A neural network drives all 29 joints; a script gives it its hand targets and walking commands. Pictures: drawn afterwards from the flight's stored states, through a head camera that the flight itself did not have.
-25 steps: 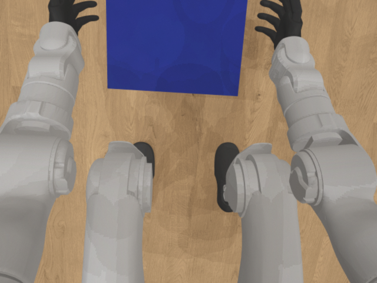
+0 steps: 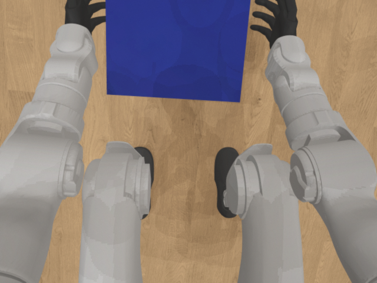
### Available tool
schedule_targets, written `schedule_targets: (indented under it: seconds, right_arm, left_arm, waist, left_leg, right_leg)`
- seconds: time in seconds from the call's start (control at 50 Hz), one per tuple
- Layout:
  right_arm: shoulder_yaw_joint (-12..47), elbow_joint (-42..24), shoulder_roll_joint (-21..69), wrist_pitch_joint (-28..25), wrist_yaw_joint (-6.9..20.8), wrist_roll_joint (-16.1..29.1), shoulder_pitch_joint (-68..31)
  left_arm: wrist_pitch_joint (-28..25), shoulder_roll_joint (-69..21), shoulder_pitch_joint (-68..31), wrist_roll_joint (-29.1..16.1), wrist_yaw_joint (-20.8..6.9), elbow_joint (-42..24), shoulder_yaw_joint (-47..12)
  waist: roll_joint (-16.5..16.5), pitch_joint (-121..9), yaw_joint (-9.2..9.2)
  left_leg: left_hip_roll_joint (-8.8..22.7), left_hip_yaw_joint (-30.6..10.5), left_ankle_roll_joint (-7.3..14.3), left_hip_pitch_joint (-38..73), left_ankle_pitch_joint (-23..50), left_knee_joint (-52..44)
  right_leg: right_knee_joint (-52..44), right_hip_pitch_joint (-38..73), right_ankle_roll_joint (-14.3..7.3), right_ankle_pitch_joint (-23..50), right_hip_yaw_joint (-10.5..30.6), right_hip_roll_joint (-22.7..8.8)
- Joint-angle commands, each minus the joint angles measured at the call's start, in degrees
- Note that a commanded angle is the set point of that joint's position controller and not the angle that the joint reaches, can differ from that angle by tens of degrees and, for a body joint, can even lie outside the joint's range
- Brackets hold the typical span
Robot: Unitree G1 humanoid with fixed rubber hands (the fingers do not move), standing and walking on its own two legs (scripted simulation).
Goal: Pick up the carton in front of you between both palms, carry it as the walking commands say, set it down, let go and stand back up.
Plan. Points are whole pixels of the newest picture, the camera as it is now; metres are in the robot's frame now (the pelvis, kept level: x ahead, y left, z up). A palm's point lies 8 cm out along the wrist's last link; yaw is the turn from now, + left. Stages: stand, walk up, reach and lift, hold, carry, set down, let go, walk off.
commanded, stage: reach and lift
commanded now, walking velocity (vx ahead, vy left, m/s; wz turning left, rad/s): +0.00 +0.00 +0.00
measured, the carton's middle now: (176, 46) +0.49 +0.04 -0.25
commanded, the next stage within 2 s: none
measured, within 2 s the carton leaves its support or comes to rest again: leaves its support in 0.34 s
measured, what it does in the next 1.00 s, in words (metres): rises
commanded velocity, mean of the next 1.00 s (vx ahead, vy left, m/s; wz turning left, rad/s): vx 0.00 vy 0.00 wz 0.00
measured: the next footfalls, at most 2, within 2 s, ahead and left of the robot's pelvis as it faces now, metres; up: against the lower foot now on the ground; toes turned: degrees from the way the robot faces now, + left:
none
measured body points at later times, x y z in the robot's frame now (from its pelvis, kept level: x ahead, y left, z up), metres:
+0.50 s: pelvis +0.00 +0.00 -0.01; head +0.33 +0.03 +0.29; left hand +0.53 +0.18 -0.15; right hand +0.53 -0.13 -0.15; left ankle +0.11 +0.13 -0.34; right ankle +0.12 -0.13 -0.34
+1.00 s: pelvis +0.00 -0.01 +0.12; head +0.24 +0.02 +0.50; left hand +0.48 +0.18 +0.05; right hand +0.50 -0.12 +0.05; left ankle +0.11 +0.13 -0.34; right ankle +0.12 -0.13 -0.34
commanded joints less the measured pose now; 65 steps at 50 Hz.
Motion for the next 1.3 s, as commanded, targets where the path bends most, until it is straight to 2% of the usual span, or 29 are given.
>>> schedule_targets:
  seconds: [0.0, 0.04, 0.1, 0.18, 0.22, 0.28, 0.34, 0.4, 0.48, 0.54, 0.58, 0.64, 0.7, 0.82, 0.88, 1.0, 1.12, 1.28]
  right_arm:
    - [1.68, -5.57, 3.37, -1.31, -0.07, 0.80, -12.42]
    - [1.69, -4.65, 4.94, -1.39, -0.41, 0.33, -13.08]
    - [2.00, -3.32, 9.39, -1.70, -0.41, -1.24, -14.80]
    - [6.21, -3.62, 34.87, -1.00, 4.93, -3.32, -28.03]
    - [6.35, -5.05, 43.12, 0.43, 7.80, -5.54, -32.53]
    - [6.52, -7.92, 50.59, 2.07, 10.10, -6.14, -34.24]
    - [9.65, -13.64, 56.56, 3.11, 10.88, -3.95, -35.68]
    - [12.90, -19.36, 62.00, 4.62, 10.43, -2.39, -34.24]
    - [16.40, -28.66, 66.37, 7.63, 10.67, -3.13, -32.36]
    - [16.40, -32.56, 68.31, 10.40, 11.31, -5.65, -30.33]
    - [14.72, -30.56, 69.34, 12.30, 11.92, -8.00, -27.80]
    - [9.07, -23.32, 71.09, 14.81, 13.17, -12.95, -23.46]
    - [4.16, -19.57, 71.54, 16.25, 14.42, -16.85, -22.38]
    - [1.28, -17.37, 73.64, 17.03, 15.93, -19.79, -20.81]
    - [2.29, -17.72, 75.61, 17.36, 16.37, -19.86, -18.99]
    - [7.70, -21.44, 78.71, 18.26, 17.06, -17.81, -14.10]
    - [13.29, -24.85, 80.89, 18.91, 17.20, -15.36, -8.69]
    - [15.05, -24.67, 81.91, 18.62, 16.93, -15.69, 0.01]
  left_arm:
    - [-1.33, 0.04, -15.32, -0.66, 0.10, -5.49, -1.86]
    - [-1.57, -0.57, -16.15, 0.36, 0.51, -4.62, -1.29]
    - [-1.79, -7.52, -18.50, 0.40, 0.01, -3.82, -3.75]
    - [-0.83, -33.31, -32.08, 0.02, -5.14, -5.82, -10.66]
    - [0.64, -42.49, -34.92, 1.41, -8.15, -6.66, -10.70]
    - [1.79, -49.78, -36.00, 1.94, -10.35, -9.84, -10.43]
    - [2.79, -55.76, -35.87, 0.46, -10.88, -14.66, -12.16]
    - [4.05, -60.55, -34.77, -0.82, -10.21, -21.05, -14.31]
    - [7.38, -65.56, -31.63, 0.74, -9.90, -30.57, -16.24]
    - [10.65, -69.10, -28.26, 2.94, -10.59, -33.90, -16.43]
    - [12.70, -71.05, -25.85, 4.78, -11.44, -32.12, -15.22]
    - [15.23, -73.48, -22.17, 9.18, -13.06, -25.12, -10.25]
    - [16.57, -74.07, -21.01, 13.12, -14.32, -21.70, -5.59]
    - [17.17, -75.57, -19.51, 16.89, -15.50, -20.08, -1.71]
    - [17.48, -76.84, -17.80, 17.41, -15.54, -21.28, -2.33]
    - [18.35, -80.11, -14.19, 15.33, -15.88, -25.84, -7.65]
    - [18.91, -82.17, -8.73, 13.21, -15.91, -29.38, -12.64]
    - [18.64, -83.23, 0.02, 13.34, -16.01, -29.53, -13.84]
  waist:
    - [3.18, -62.01, 2.07]
    - [3.03, -61.66, 2.56]
    - [3.97, -60.70, 1.09]
    - [3.12, -61.38, 1.41]
    - [2.08, -60.19, 1.57]
    - [0.88, -62.84, 1.68]
    - [0.96, -71.83, 2.54]
    - [2.11, -83.41, 3.30]
    - [3.04, -94.09, 3.40]
    - [3.12, -93.26, 2.57]
    - [3.23, -86.32, 1.83]
    - [3.57, -72.33, 0.90]
    - [3.75, -68.79, 0.77]
    - [2.69, -72.68, 1.15]
    - [2.44, -75.08, 1.50]
    - [2.60, -80.19, 1.47]
    - [2.35, -79.99, 1.64]
    - [1.68, -72.68, 1.48]
  left_leg:
    - [-0.30, 2.46, 0.08, 34.27, 15.61, -11.39]
    - [-0.43, 2.48, 0.24, 34.04, 14.71, -11.76]
    - [-0.95, 2.23, 0.31, 34.11, 13.36, -12.21]
    - [-2.53, 2.16, 0.73, 31.99, 15.24, -11.15]
    - [-3.58, 2.80, 0.57, 29.93, 13.17, -10.70]
    - [-4.67, 4.25, 0.69, 30.17, 15.18, -9.65]
    - [-5.29, 5.38, 0.67, 35.89, 20.86, -8.54]
    - [-5.81, 6.42, 0.19, 43.73, 25.56, -8.31]
    - [-6.89, 7.32, -0.35, 51.11, 26.02, -10.38]
    - [-7.71, 7.65, -0.35, 50.71, 21.53, -13.52]
    - [-7.83, 7.60, -0.20, 47.05, 15.56, -16.24]
    - [-7.63, 7.14, 0.11, 40.12, 5.96, -20.98]
    - [-7.75, 6.73, 0.44, 39.30, 3.33, -24.62]
    - [-8.15, 6.45, 0.64, 43.96, 4.96, -30.11]
    - [-8.19, 6.37, 0.42, 47.90, 6.33, -32.72]
    - [-8.34, 6.12, -0.11, 56.04, 11.28, -36.72]
    - [-8.42, 5.43, -0.47, 62.91, 14.55, -41.21]
    - [-8.25, 3.83, -0.29, 70.25, 15.57, -49.13]
  right_leg:
    - [-8.39, 29.65, -0.31, 14.07, -4.75, 0.81]
    - [-8.71, 30.08, -0.13, 13.26, -4.65, 1.13]
    - [-9.29, 29.95, -0.27, 12.19, -4.84, 1.83]
    - [-7.99, 28.26, -1.34, 13.24, -4.98, 3.73]
    - [-7.40, 27.52, -1.45, 11.72, -5.71, 4.54]
    - [-6.59, 28.86, -1.34, 14.07, -6.66, 5.36]
    - [-5.47, 33.37, -1.18, 19.25, -7.25, 6.14]
    - [-5.34, 39.23, -1.07, 23.05, -7.65, 6.70]
    - [-7.79, 43.23, -1.15, 21.62, -8.28, 7.50]
    - [-10.77, 42.41, -1.53, 17.04, -8.57, 8.08]
    - [-13.41, 38.94, -1.84, 11.68, -8.54, 8.10]
    - [-17.99, 33.73, -2.40, 3.86, -8.34, 7.75]
    - [-21.76, 33.37, -2.64, 1.86, -7.88, 7.82]
    - [-27.68, 37.97, -2.34, 3.39, -7.10, 7.79]
    - [-30.24, 40.79, -2.15, 4.29, -7.02, 7.91]
    - [-34.84, 48.48, -1.79, 8.45, -6.40, 7.99]
    - [-39.96, 56.12, -1.45, 11.57, -5.35, 7.89]
    - [-48.51, 65.31, -1.38, 13.06, -3.36, 7.34]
